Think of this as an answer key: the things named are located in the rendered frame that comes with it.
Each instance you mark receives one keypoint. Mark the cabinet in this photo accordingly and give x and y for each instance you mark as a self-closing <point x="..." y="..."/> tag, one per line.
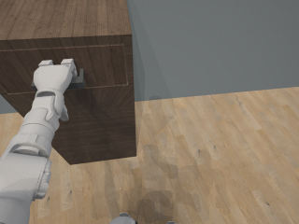
<point x="101" y="119"/>

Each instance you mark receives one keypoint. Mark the robot left hand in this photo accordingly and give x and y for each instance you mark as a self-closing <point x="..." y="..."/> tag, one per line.
<point x="55" y="76"/>

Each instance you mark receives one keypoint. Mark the left robot shin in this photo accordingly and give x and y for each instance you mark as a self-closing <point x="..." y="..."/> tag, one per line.
<point x="124" y="214"/>

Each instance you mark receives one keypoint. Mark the handle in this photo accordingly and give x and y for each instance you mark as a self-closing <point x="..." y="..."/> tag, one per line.
<point x="76" y="82"/>

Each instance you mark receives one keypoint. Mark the drawer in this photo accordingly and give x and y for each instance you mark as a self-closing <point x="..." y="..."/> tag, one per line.
<point x="104" y="65"/>

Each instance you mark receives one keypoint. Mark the robot left forearm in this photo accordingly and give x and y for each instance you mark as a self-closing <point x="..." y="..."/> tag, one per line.
<point x="39" y="126"/>

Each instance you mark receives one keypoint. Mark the robot left upper arm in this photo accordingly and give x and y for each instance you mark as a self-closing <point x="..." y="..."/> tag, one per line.
<point x="23" y="179"/>

